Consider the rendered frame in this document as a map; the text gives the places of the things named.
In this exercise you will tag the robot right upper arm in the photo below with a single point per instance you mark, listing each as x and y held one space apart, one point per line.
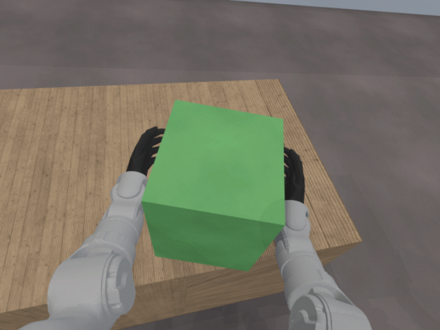
313 311

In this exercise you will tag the carton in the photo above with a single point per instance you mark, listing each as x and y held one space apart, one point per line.
216 192

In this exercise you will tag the pedestal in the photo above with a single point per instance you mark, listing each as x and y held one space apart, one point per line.
62 150

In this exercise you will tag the left robot hand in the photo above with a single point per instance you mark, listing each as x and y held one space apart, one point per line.
141 159

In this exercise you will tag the robot left forearm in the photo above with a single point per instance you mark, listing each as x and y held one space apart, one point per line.
120 227

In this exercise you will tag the robot right forearm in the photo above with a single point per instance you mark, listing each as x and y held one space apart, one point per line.
299 265

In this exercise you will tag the robot left upper arm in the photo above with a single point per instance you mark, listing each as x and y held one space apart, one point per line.
88 293

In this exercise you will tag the right robot hand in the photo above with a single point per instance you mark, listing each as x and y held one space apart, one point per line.
294 180

